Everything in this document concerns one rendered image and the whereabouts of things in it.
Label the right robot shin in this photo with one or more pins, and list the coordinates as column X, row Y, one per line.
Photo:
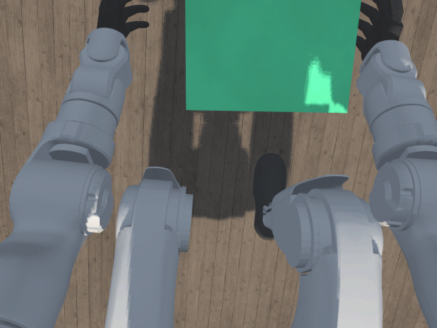
column 281, row 204

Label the left robot upper arm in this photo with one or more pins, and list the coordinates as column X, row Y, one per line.
column 56, row 205

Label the robot right forearm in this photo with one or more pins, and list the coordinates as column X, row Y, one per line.
column 400, row 119

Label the robot left hand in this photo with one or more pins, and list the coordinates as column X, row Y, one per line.
column 113, row 14

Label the robot right thigh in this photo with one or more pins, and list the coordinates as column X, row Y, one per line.
column 326, row 233

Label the right robot upper arm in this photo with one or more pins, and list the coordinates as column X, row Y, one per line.
column 404, row 198

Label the robot right hand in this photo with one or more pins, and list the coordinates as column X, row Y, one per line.
column 386, row 24

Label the robot left forearm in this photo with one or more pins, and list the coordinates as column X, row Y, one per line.
column 90, row 111

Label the carton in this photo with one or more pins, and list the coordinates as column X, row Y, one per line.
column 270, row 55

